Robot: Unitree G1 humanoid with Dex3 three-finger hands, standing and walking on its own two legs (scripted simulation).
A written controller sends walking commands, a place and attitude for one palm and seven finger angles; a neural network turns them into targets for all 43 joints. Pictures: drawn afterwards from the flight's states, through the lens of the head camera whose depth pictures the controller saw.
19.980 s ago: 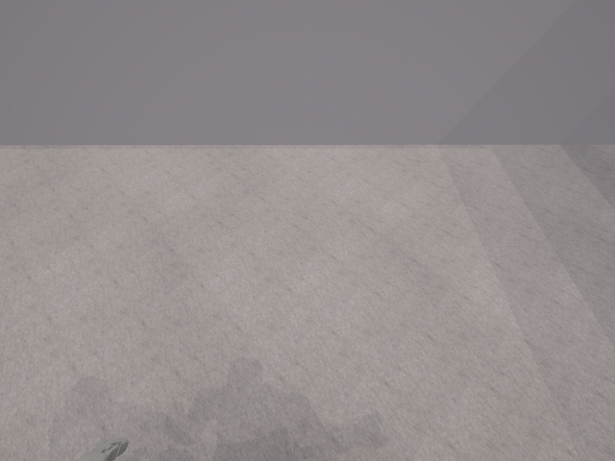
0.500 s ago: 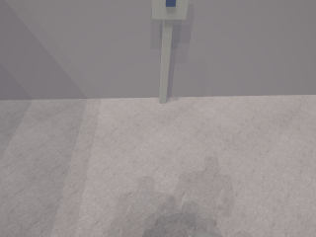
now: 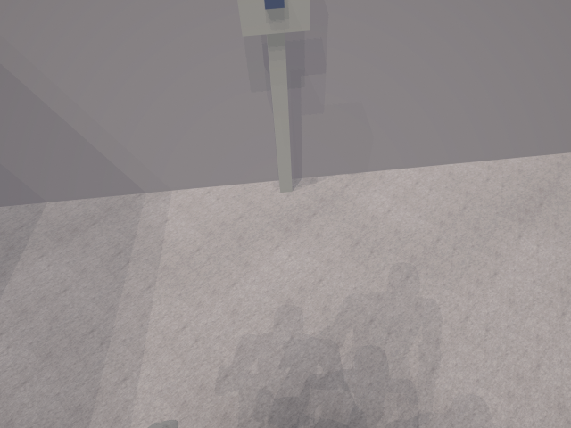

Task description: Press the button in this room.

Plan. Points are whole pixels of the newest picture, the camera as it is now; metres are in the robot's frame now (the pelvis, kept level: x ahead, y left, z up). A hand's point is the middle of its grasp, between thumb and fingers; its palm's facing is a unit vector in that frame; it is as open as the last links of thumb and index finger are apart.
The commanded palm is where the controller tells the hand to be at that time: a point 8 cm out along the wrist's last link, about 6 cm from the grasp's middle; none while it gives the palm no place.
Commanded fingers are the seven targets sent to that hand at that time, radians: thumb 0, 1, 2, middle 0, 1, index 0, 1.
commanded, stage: stand and wait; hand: left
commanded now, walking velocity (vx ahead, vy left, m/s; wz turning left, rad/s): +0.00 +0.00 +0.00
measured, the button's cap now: out of the picture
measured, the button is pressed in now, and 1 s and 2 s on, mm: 0 0 0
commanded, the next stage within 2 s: look at it before walking up in 1.22 s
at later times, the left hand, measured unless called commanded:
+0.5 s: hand out of the picture -0.03 +0.19 -0.17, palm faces +0.03 -0.99 -0.17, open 7.4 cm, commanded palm none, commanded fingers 0.00 0.90 0.90 -0.20 -0.30 -0.20 -0.30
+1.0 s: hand out of the picture +0.05 +0.19 -0.17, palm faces +0.00 -0.98 -0.19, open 7.4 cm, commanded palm none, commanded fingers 0.00 0.90 0.90 -0.20 -0.30 -0.20 -0.30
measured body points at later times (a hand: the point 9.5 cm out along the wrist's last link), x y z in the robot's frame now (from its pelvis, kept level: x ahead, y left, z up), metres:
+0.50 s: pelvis +0.03 +0.03 +0.01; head +0.04 +0.02 +0.46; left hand -0.03 +0.24 -0.15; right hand +0.02 -0.19 -0.16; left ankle +0.01 +0.14 -0.74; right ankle +0.06 -0.08 -0.74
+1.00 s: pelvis +0.06 +0.03 +0.01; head +0.06 +0.02 +0.46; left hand +0.05 +0.25 -0.15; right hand +0.03 -0.17 -0.16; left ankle +0.01 +0.14 -0.74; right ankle +0.06 -0.08 -0.74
